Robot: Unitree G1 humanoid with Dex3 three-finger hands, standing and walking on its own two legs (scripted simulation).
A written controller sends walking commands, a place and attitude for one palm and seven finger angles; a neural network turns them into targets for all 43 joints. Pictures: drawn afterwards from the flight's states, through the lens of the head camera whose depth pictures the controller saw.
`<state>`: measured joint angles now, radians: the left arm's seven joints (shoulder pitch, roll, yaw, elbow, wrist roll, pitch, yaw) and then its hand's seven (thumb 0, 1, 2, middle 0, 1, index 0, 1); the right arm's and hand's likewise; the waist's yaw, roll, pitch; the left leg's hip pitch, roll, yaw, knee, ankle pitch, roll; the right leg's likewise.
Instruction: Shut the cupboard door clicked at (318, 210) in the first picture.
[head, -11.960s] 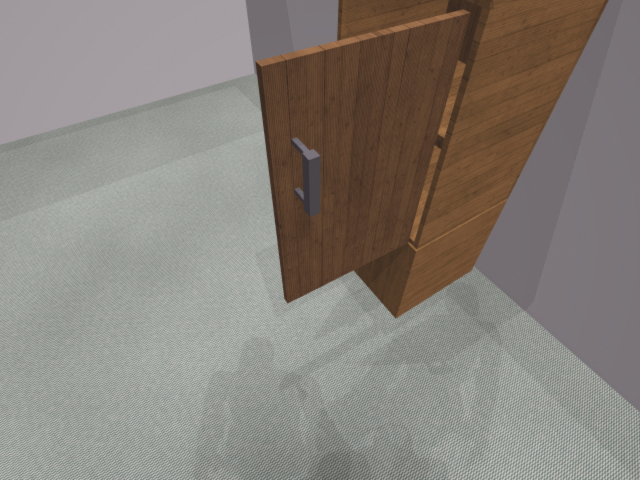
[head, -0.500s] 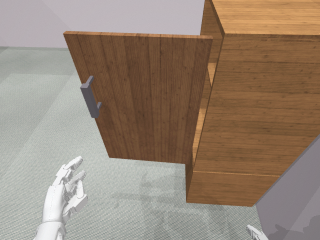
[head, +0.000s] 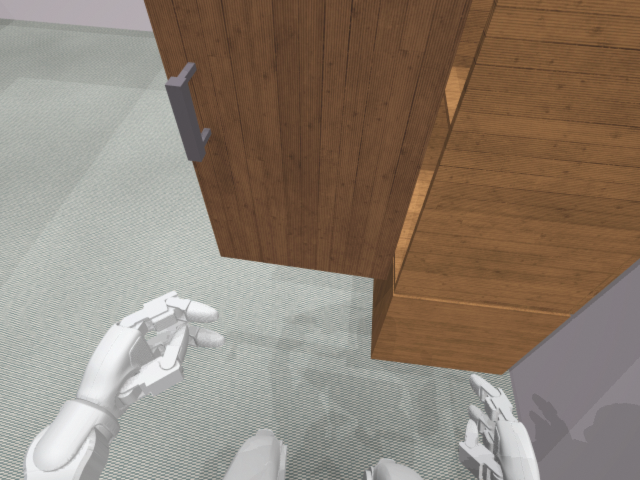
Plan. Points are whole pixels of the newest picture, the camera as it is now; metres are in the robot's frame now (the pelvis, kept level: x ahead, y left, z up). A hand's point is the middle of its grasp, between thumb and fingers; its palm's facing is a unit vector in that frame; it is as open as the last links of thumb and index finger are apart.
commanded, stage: raise the hand and make a fist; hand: left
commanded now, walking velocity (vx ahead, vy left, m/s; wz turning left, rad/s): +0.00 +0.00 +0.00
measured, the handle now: (192, 113) +0.56 +0.23 +0.14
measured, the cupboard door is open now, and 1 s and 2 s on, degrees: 88 88 88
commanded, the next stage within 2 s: bring the fist close to the handle in 1.20 s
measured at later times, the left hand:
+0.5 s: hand (120, 328) +0.24 +0.22 +0.12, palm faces -0.02 -1.00 -0.06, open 3.1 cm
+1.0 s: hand (160, 325) +0.24 +0.18 +0.13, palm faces -0.10 -0.99 -0.02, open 3.1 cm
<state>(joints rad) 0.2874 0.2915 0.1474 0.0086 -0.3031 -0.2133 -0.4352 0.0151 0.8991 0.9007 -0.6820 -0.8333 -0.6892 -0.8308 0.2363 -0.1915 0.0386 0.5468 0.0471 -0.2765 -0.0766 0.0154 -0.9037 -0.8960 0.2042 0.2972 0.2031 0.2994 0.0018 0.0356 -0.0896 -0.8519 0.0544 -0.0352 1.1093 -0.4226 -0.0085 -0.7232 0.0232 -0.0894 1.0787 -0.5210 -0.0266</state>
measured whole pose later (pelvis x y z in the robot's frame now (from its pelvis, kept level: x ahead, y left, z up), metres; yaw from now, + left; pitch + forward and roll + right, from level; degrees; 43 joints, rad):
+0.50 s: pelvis +0.03 +0.02 +0.03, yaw +1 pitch +8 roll -3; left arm 0.40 0.28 0.19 -0.21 -0.30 -0.23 -0.27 0.02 0.90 0.90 -1.14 -1.33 -1.15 -1.33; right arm 0.24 -0.23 0.03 0.50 0.04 -0.25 -0.05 0.02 -0.90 -0.90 0.20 0.30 0.20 0.30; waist 0.02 0.03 -0.10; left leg -0.70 0.03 -0.01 0.97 -0.41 0.02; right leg -0.56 0.00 -0.07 0.91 -0.49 0.01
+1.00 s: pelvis +0.03 -0.01 +0.04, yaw +1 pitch +4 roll -1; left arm 0.34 0.28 0.18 -0.08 -0.34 -0.12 -0.37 0.02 0.90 0.90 -1.30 -1.50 -1.30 -1.50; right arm 0.29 -0.27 0.04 0.55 0.05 -0.25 -0.06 0.02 -0.90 -0.90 0.20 0.30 0.20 0.30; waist 0.01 0.06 -0.07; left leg -0.55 0.04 -0.01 0.82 -0.34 -0.02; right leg -0.45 0.01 -0.07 0.81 -0.44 -0.03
